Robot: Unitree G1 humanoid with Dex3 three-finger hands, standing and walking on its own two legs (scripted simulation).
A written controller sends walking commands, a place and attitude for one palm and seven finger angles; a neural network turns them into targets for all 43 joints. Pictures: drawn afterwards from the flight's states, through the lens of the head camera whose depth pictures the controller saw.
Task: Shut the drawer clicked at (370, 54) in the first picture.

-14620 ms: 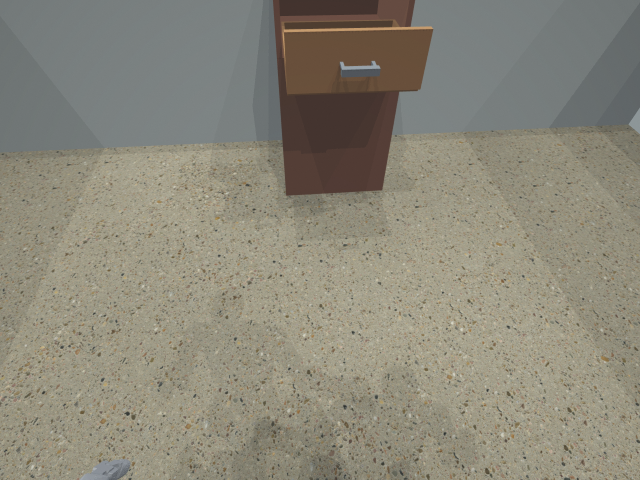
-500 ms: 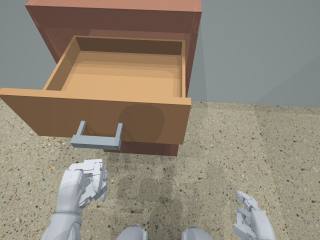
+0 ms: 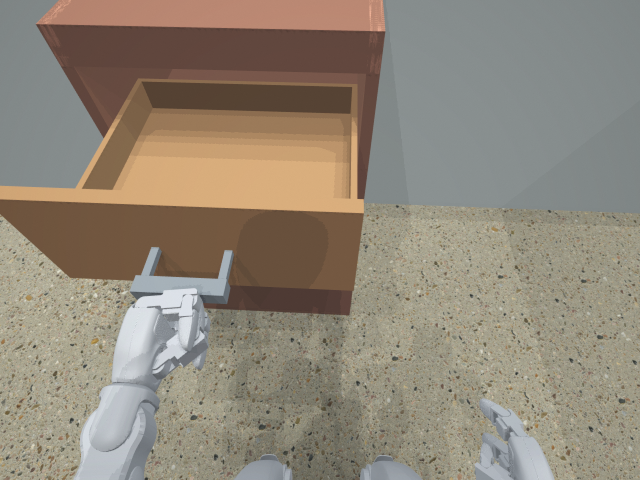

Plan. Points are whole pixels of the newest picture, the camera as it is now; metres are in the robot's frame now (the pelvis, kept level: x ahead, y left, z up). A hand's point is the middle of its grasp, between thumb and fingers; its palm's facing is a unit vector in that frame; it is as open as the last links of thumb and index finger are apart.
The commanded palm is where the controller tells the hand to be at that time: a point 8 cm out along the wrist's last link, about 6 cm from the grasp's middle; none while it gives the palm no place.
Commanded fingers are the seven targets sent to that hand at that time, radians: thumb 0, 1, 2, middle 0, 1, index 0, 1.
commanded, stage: push the drawer shut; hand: left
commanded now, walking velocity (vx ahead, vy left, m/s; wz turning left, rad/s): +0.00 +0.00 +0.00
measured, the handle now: (186, 273) +0.36 +0.18 +0.05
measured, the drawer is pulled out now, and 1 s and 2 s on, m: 0.26 0.13 0.01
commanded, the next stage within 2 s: none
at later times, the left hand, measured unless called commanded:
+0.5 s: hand (214, 292) +0.33 +0.14 +0.05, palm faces -0.06 -1.00 -0.05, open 3.2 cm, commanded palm +0.32 +0.20 +0.05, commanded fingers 0.00 0.90 0.90 -1.40 -1.60 -1.40 -1.60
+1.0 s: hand (225, 244) +0.40 +0.13 +0.05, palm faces -0.04 -1.00 -0.04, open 3.1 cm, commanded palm +0.39 +0.19 +0.05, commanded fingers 0.00 0.90 0.90 -1.40 -1.60 -1.40 -1.60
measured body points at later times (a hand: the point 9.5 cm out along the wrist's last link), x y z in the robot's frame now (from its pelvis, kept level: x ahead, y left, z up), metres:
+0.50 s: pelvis -0.01 +0.01 +0.00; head +0.06 +0.00 +0.44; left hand +0.33 +0.19 +0.05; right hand +0.13 -0.24 -0.10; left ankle -0.01 +0.11 -0.67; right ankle +0.00 -0.08 -0.67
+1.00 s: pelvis -0.01 +0.01 +0.00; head +0.08 +0.01 +0.44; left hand +0.40 +0.19 +0.05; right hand +0.07 -0.25 -0.12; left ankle -0.01 +0.11 -0.67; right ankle +0.00 -0.08 -0.67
